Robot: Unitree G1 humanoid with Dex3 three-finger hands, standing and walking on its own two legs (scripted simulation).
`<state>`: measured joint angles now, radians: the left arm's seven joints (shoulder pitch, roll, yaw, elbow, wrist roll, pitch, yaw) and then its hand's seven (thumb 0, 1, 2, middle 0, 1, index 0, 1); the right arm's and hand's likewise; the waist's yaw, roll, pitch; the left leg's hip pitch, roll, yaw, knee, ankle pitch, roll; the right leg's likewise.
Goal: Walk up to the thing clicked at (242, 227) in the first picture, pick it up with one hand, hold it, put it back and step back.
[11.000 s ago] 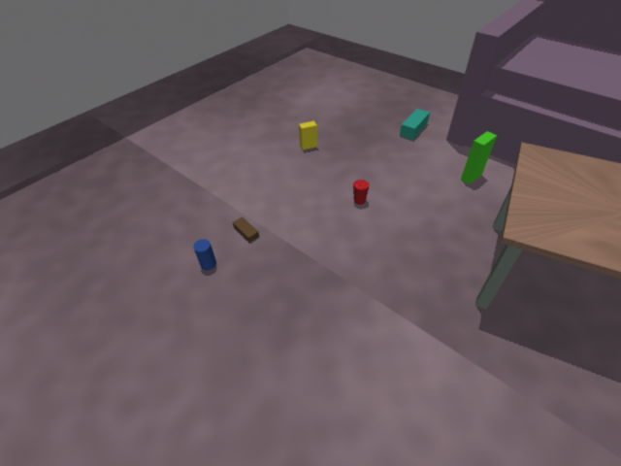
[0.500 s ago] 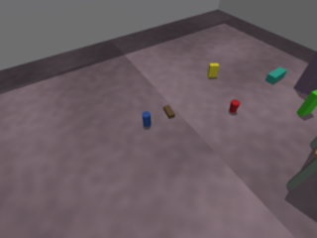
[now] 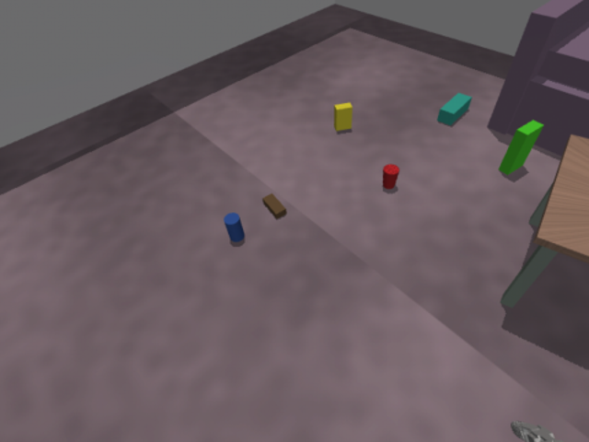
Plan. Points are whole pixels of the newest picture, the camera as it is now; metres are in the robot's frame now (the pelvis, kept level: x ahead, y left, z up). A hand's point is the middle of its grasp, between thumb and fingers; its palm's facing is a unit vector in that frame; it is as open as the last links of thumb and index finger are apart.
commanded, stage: walk up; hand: left
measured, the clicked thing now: (274, 205) +1.23 +0.14 -0.76
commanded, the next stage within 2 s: none
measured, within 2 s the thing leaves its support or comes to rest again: neither
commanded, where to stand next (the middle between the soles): +0.77 +0.35 m, yaw -59 degrees
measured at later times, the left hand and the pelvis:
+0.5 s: hand (109, 366) +0.29 +0.35 -0.14, palm faces -0.28 -0.80 -0.53, open 7.4 cm; pelvis +0.20 +0.06 -0.03, yaw -16 degrees
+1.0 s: hand (154, 216) +0.64 +0.35 -0.14, palm faces -0.44 -0.69 -0.57, open 7.3 cm; pelvis +0.39 +0.16 -0.04, yaw -31 degrees
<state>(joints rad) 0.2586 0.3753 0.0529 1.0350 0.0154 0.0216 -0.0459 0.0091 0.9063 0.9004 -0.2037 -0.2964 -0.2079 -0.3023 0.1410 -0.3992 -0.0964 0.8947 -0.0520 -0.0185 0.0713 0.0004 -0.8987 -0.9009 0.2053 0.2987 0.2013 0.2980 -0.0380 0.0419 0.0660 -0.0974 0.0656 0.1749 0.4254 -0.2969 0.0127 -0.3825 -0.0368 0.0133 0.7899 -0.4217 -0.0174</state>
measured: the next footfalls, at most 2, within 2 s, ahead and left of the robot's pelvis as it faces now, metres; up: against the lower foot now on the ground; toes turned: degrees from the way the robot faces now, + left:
right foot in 0.10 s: +0.12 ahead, -0.15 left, +0.00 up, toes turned -7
left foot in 0.52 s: +0.40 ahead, +0.18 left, +0.00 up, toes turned -16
